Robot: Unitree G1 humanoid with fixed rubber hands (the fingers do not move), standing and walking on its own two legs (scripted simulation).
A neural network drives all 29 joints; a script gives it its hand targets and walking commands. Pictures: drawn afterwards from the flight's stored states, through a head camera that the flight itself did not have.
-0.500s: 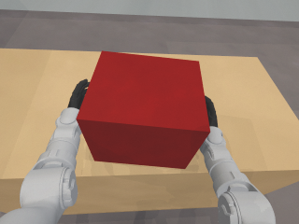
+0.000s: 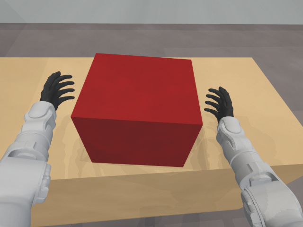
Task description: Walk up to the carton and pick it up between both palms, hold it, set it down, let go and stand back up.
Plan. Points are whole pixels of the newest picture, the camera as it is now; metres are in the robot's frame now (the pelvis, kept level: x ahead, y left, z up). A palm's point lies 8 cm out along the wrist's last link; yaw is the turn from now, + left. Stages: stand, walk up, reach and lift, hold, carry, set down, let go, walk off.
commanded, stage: set down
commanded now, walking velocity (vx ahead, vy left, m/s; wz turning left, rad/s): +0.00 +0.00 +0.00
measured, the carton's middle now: (140, 111) +0.43 +0.04 +0.05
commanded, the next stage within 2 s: none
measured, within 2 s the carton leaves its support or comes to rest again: neither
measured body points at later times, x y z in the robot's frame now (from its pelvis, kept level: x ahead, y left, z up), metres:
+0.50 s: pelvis -0.01 +0.01 +0.01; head +0.00 +0.04 +0.46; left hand +0.44 +0.29 +0.18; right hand +0.41 -0.18 +0.16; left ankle +0.04 +0.11 -0.73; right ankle -0.02 -0.13 -0.73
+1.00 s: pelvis -0.01 +0.00 +0.01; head -0.02 +0.03 +0.46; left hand +0.42 +0.28 +0.21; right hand +0.39 -0.19 +0.17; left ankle +0.04 +0.11 -0.73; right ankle -0.02 -0.13 -0.73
